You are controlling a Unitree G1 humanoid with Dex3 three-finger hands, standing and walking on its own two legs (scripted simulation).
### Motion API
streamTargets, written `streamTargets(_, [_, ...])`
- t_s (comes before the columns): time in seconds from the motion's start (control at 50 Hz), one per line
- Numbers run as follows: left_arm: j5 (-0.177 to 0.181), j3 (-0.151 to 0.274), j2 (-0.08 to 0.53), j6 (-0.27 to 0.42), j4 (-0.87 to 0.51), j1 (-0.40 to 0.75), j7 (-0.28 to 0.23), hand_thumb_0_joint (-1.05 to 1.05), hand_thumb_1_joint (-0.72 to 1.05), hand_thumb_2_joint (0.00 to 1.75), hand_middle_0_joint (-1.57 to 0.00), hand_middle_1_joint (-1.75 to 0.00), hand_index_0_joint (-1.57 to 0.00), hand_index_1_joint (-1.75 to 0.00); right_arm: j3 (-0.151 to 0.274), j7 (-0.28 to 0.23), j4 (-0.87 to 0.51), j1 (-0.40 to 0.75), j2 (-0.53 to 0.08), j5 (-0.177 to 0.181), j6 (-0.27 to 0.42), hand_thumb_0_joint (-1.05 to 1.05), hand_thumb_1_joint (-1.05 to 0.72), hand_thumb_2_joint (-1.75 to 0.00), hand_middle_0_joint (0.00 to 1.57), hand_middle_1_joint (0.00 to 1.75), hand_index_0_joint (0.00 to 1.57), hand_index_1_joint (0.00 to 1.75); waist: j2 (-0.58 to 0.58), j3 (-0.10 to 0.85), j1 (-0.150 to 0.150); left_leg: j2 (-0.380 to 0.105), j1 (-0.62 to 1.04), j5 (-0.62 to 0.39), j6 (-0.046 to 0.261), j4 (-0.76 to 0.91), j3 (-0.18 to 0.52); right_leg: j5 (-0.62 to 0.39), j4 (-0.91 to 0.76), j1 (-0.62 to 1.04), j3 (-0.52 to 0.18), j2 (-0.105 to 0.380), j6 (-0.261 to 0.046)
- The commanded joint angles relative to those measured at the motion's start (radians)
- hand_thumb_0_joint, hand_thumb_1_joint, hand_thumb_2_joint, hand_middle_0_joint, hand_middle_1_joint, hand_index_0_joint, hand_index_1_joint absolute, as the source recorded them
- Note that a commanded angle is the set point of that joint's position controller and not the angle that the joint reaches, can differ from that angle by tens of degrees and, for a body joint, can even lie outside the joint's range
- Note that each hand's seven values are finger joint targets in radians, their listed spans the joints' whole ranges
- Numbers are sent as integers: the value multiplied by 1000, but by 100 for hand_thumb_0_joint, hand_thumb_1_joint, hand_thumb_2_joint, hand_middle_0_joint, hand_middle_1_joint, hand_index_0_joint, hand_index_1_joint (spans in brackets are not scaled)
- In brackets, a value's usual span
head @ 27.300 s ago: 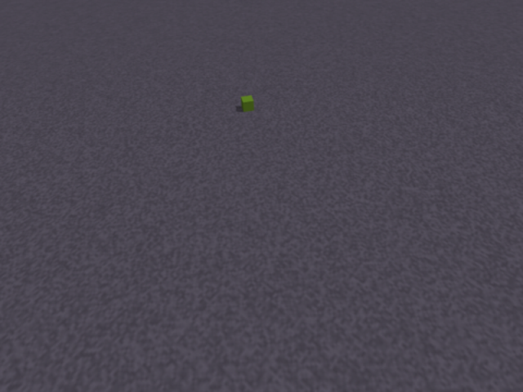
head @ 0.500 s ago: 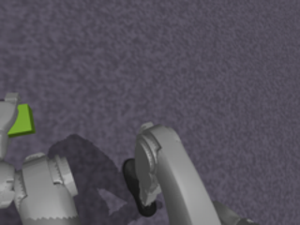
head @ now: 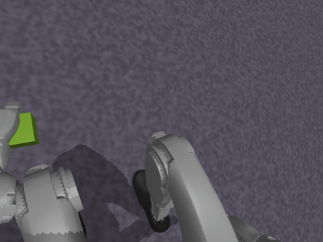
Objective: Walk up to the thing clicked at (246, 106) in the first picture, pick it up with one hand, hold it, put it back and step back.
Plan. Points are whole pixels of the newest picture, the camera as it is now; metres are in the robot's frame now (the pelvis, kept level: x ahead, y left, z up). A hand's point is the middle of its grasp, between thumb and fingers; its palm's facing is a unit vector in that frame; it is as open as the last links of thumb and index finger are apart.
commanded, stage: close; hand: left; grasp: from above
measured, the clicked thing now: (18, 131) +0.42 +0.24 -0.28
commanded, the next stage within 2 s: settle in 0.12 s
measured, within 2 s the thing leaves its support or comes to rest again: leaves its support in 0.56 s
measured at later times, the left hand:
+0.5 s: hand (3, 137) +0.40 +0.26 -0.24, palm faces -0.46 -0.02 -0.89, open 10.6 cm
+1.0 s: hand out of the picture +0.40 +0.26 -0.15, palm faces -0.48 -0.02 -0.88, open 10.6 cm
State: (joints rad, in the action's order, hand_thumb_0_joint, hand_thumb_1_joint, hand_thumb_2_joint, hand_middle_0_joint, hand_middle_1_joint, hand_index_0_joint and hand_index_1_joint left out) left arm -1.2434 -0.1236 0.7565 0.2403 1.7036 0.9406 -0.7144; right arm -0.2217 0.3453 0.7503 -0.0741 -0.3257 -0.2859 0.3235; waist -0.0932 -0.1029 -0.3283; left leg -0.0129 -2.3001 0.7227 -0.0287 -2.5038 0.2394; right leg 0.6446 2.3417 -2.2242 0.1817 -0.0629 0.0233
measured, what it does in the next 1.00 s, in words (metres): stands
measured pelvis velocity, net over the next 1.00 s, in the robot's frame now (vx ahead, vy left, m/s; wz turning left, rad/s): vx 0.00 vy -0.01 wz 0.10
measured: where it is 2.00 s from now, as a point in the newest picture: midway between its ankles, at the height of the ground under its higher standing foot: (119, 231)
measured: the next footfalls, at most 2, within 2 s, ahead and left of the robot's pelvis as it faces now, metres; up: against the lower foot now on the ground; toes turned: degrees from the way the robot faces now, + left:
none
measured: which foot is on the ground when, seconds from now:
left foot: down 0.00-1.00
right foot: down 0.00-1.00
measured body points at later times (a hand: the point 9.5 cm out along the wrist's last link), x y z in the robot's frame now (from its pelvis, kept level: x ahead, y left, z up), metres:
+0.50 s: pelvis +0.00 +0.00 +0.00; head +0.25 +0.11 +0.36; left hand +0.42 +0.26 -0.19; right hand +0.07 -0.25 -0.08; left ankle +0.07 +0.13 -0.28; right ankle +0.11 -0.11 -0.28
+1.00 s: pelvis +0.00 -0.01 +0.02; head +0.21 +0.06 +0.41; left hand +0.42 +0.26 -0.10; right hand +0.10 -0.28 -0.09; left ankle +0.07 +0.13 -0.28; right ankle +0.11 -0.11 -0.28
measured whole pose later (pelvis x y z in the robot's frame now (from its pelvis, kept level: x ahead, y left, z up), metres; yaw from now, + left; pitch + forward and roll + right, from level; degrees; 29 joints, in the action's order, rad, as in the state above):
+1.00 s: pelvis +0.00 -0.01 +0.02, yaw +6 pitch +33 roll -6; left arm -1.23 -0.07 0.53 0.16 1.35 0.85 -0.41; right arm -0.01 0.20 0.76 -0.13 -0.31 -0.14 0.09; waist 0.03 0.09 -0.20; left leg -0.01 -2.28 0.67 -0.01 -2.38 0.12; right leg 0.64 2.30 -2.24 0.08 -0.04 0.01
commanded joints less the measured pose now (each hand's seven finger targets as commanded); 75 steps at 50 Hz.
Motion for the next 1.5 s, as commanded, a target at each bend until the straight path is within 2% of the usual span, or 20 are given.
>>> streamTargets(0.0, [9, 17, 19, 12, -68, 183, -36, 0, 11, 67, -62, -54, -58, -58, 84, -11, 1, -186, -304, 17, -6, 0, -90, -90, 20, 30, 20, 30, 351, 576, -75, -2, 401, -146, 33, 259, -111, -196, -242, 374, 68, -56, -48])
streamTargets(0.2, [-7, 16, 10, 8, -87, 178, -52, 0, 20, 69, -72, -48, -66, -54, 88, -13, -4, -169, -301, 14, -8, 0, -90, -90, 20, 30, 20, 30, 373, 571, -69, -4, 413, -143, 27, 272, -103, -190, -228, 342, 75, -55, -53])
streamTargets(0.3, [-14, 8, -4, 2, -99, 192, -44, 0, 39, 80, -90, -58, -84, -64, 93, -13, 3, -171, -289, 10, -13, 0, -91, -90, 20, 30, 20, 30, 378, 568, -72, -2, 414, -139, 26, 267, -102, -184, -215, 319, 78, -49, -54])
streamTargets(0.4, [-16, 38, 19, -7, -135, 194, -48, 0, 43, 78, -91, -60, -87, -64, 110, -14, 14, -188, -288, 19, -21, 0, -91, -90, 20, 30, 20, 30, 424, 635, -43, -2, 460, -179, 22, 280, -111, -225, -217, 348, 68, -52, -55])
streamTargets(0.44, [-16, 28, -8, -13, -149, 223, -44, 0, 44, 77, -91, -61, -87, -65, 116, -10, 16, -196, -279, 18, -22, 0, -92, -91, 20, 30, 20, 30, 432, 643, -54, -1, 456, -178, 23, 272, -116, -226, -212, 342, 66, -49, -56])
streamTargets(0.56, [-18, 109, 48, -31, -285, 215, -27, 0, 49, 77, -95, -60, -91, -64, 174, -7, 18, -211, -295, 47, -36, 0, -92, -91, 20, 30, 20, 30, 509, 761, 5, 1, 524, -224, 17, 282, -126, -251, -197, 330, 59, -31, -64])
streamTargets(0.66, [-3, 123, 15, -85, -381, 166, 23, 0, 51, 78, -96, -60, -92, -64, 224, -25, 4, -204, -259, 99, -104, 0, -91, -91, 20, 30, 20, 30, 491, 835, 73, 7, 478, -190, 31, 330, -161, -196, -230, 337, 10, -33, -72])
streamTargets(0.7, [5, 93, -31, -108, -358, 166, 60, 0, 49, 76, -95, -57, -91, -61, 240, -34, 15, -203, -250, 116, -127, 0, -91, -90, 20, 30, 20, 30, 422, 808, 65, 8, 435, -175, 40, 325, -164, -181, -233, 298, 3, -32, -70])
streamTargets(0.72, [8, 116, -10, -114, -404, 158, 78, 0, 48, 76, -96, -54, -91, -59, 250, -47, 18, -217, -254, 127, -140, 0, -91, -90, 20, 30, 20, 30, 415, 836, 83, 11, 446, -200, 44, 331, -167, -204, -239, 302, 2, -31, -67])
streamTargets(0.76, [17, 72, -70, -126, -344, 140, 124, 0, 46, 74, -95, -52, -90, -57, 259, -63, 20, -224, -235, 136, -161, 0, -91, -90, 20, 30, 20, 30, 310, 765, 62, 15, 360, -174, 59, 320, -176, -170, -261, 321, -24, -32, -62])
streamTargets(0.84, [32, 74, -47, -109, -475, 224, 217, 0, 46, 71, -97, -48, -90, -55, 286, -106, 12, -258, -230, 147, -195, 0, -91, -91, 20, 30, 20, 30, 270, 830, 81, 24, 379, -180, 62, 333, -191, -140, -307, 409, -59, -22, -67])
streamTargets(0.92, [25, 82, -40, -81, -476, 211, 279, 0, 49, 74, -101, -44, -93, -53, 292, -158, -11, -252, -222, 158, -229, 0, -91, -91, 20, 30, 20, 30, 199, 791, 86, 37, 349, -135, 61, 340, -200, -58, -337, 403, -70, -14, -76])
streamTargets(0.98, [11, 94, -11, -56, -534, 233, 302, 0, 52, 72, -102, -44, -95, -51, 293, -195, -22, -248, -207, 160, -251, 0, -91, -90, 20, 30, 20, 30, 236, 834, 116, 44, 387, -141, 56, 354, -216, -54, -349, 415, -87, -5, -77])
streamTargets(1.04, [-9, 83, -31, -41, -538, 240, 312, 0, 56, 76, -106, -43, -98, -51, 297, -222, -35, -246, -211, 163, -264, 0, -91, -90, 20, 30, 20, 30, 262, 791, 112, 50, 426, -128, 50, 380, -212, -46, -346, 330, -61, 3, -87])
streamTargets(1.14, [-13, 77, -41, -39, -567, 265, 310, 0, 60, 80, -111, -45, -103, -54, 299, -251, -36, -266, -202, 167, -277, 0, -91, -91, 20, 30, 20, 30, 299, 856, 124, 48, 518, -162, 47, 410, -216, -94, -348, 328, -57, 12, -86])
streamTargets(1.28, [58, 60, -32, -84, -693, 237, 371, 0, 60, 83, -111, -47, -102, -56, 316, -267, -58, -282, -178, 197, -303, 0, -92, -91, 20, 30, 20, 30, 296, 1003, 155, 46, 591, -207, 61, 475, -231, -163, -403, 474, -83, 17, -70])
streamTargets(1.32, [79, 53, -40, -94, -671, 165, 403, 0, 58, 82, -111, -45, -102, -54, 319, -273, -64, -281, -176, 211, -313, 0, -92, -91, 20, 30, 20, 30, 254, 919, 159, 48, 549, -182, 66, 498, -234, -136, -440, 486, -90, 16, -67])
streamTargets(1.38, [90, 65, -22, -90, -746, 129, 434, 0, 59, 78, -109, -48, -102, -55, 325, -285, -78, -275, -174, 226, -327, 0, -92, -91, 20, 30, 20, 30, 263, 929, 182, 52, 574, -170, 63, 533, -230, -119, -467, 502, -95, 17, -71])
streamTargets(1.44, [110, 46, -54, -88, -790, 89, 455, 0, 60, 81, -111, -48, -103, -55, 323, -291, -100, -272, -166, 239, -335, 0, -92, -91, 20, 30, 20, 30, 207, 897, 169, 52, 576, -160, 67, 564, -226, -110, -505, 528, -96, 15, -71])
streamTargets(1.48, [113, 61, -20, -86, -844, 77, 465, 0, 61, 84, -112, -51, -105, -59, 325, -299, -113, -268, -160, 248, -337, 0, -92, -91, 20, 30, 20, 30, 214, 939, 194, 50, 624, -162, 68, 590, -226, -108, -529, 562, -105, 12, -69])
